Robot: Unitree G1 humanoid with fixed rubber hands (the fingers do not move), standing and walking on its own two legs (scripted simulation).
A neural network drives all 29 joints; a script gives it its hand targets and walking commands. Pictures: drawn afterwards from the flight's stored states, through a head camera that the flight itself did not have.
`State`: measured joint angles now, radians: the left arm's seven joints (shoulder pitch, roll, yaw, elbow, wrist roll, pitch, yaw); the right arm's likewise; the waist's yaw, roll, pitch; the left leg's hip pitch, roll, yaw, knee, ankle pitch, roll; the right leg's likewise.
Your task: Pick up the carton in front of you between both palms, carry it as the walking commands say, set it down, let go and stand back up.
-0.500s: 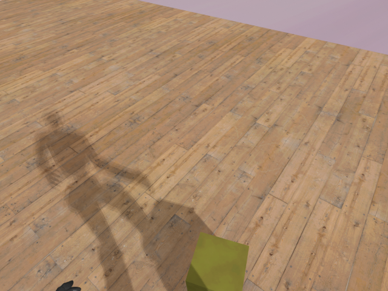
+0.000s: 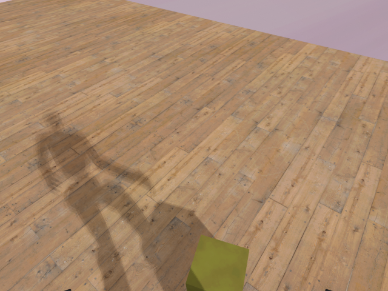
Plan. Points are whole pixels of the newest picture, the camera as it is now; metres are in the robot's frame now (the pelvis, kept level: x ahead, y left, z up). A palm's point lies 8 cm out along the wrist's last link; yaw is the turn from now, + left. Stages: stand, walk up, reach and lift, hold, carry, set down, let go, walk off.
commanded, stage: stand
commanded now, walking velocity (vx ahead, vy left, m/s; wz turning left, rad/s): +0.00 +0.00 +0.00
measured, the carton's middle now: (217, 275) +0.37 -0.07 -0.65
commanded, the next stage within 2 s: none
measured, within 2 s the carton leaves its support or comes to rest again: neither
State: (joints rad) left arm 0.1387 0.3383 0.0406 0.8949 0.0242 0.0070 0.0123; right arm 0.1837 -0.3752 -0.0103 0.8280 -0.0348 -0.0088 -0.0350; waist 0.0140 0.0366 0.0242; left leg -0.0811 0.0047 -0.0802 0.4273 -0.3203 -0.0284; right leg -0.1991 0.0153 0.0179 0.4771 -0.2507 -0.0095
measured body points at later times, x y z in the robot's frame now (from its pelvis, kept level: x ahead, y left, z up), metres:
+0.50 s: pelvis -0.02 +0.00 +0.00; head -0.02 -0.01 +0.45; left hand +0.09 +0.31 -0.10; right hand +0.08 -0.31 -0.12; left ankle -0.05 +0.14 -0.74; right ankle +0.00 -0.11 -0.74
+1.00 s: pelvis -0.02 +0.00 +0.01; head -0.01 -0.01 +0.46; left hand +0.09 +0.32 -0.10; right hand +0.07 -0.31 -0.12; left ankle -0.05 +0.14 -0.74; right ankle +0.00 -0.11 -0.74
